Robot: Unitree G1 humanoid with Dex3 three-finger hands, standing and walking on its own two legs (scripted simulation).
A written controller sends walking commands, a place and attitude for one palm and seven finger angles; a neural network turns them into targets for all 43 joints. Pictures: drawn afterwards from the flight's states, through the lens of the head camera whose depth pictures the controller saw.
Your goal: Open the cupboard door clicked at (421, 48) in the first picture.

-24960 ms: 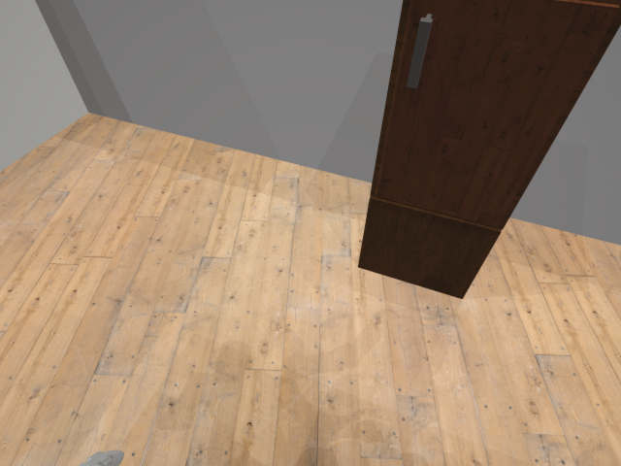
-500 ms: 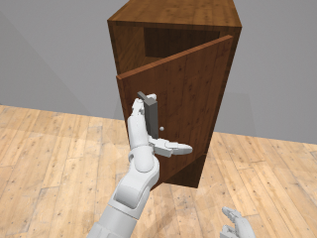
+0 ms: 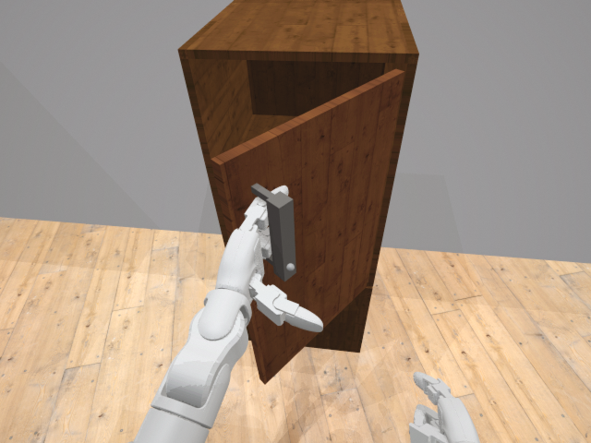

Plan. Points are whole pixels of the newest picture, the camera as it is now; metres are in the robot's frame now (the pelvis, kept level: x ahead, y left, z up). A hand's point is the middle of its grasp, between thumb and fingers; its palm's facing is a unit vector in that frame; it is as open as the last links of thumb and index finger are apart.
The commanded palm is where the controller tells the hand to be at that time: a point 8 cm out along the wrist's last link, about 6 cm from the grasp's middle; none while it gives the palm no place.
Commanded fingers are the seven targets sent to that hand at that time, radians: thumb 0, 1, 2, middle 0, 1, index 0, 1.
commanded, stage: slide the hand sideways off the handle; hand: left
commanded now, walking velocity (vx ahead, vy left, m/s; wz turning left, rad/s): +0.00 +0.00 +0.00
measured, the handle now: (272, 232) +0.36 +0.06 +0.13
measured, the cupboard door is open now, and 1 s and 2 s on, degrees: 52 51 51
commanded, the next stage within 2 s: draw the hand back to the body in 0.70 s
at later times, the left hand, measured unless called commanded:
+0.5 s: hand (244, 301) +0.25 +0.08 +0.13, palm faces -0.10 -0.99 -0.03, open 16.2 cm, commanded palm +0.21 +0.14 +0.13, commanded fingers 0.00 -0.50 0.30 -0.15 -0.30 -0.15 -0.30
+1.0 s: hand (203, 318) +0.22 +0.12 +0.13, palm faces -0.07 -1.00 -0.07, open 16.3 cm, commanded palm +0.19 +0.18 +0.14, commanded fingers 0.00 -0.50 0.30 -0.15 -0.30 -0.15 -0.30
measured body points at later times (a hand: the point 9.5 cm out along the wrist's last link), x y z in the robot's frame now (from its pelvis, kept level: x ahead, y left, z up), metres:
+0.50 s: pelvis +0.04 -0.01 +0.00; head +0.01 -0.03 +0.45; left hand +0.25 +0.13 +0.13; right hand +0.24 -0.21 -0.07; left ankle +0.02 +0.14 -0.73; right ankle +0.02 -0.12 -0.73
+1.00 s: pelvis +0.03 -0.01 -0.01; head +0.01 -0.03 +0.44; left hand +0.22 +0.18 +0.14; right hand +0.23 -0.21 -0.07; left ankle +0.02 +0.14 -0.73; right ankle +0.02 -0.12 -0.73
